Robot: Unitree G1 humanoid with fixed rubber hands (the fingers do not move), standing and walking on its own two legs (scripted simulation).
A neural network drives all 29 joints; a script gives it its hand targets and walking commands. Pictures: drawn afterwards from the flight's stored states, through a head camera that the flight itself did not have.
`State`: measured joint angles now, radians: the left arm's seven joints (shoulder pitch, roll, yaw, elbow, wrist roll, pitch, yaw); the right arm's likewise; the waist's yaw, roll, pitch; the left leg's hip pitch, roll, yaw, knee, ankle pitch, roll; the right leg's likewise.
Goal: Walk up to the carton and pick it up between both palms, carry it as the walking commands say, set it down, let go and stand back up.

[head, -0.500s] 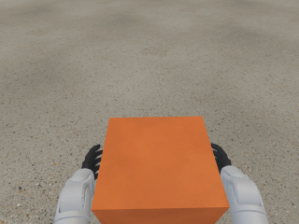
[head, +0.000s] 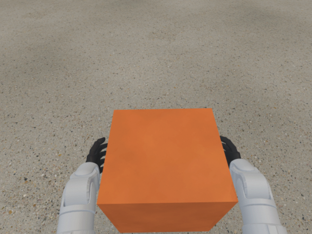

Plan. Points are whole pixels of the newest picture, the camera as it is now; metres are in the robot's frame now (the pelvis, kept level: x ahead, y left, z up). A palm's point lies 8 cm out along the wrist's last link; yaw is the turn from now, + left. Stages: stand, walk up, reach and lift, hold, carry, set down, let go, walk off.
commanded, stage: reach and lift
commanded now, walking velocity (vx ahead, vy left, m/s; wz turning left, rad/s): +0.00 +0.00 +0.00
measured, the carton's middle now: (163, 173) +0.28 -0.01 -0.04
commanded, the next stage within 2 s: hold in 0.34 s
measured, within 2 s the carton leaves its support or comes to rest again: neither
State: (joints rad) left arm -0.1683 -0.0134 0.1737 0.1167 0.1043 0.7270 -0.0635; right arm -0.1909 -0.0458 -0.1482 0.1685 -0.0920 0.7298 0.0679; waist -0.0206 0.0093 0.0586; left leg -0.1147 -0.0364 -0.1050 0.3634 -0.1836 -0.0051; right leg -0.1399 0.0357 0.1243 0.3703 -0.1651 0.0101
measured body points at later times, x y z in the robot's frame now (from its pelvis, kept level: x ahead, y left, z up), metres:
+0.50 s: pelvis -0.01 +0.00 +0.00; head -0.03 -0.01 +0.45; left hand +0.28 +0.17 +0.03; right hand +0.28 -0.19 +0.02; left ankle +0.01 +0.12 -0.75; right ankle +0.03 -0.13 -0.75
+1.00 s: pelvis +0.01 +0.00 +0.00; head -0.01 +0.00 +0.45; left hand +0.29 +0.17 +0.02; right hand +0.28 -0.19 +0.02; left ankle +0.01 +0.12 -0.75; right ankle +0.03 -0.13 -0.75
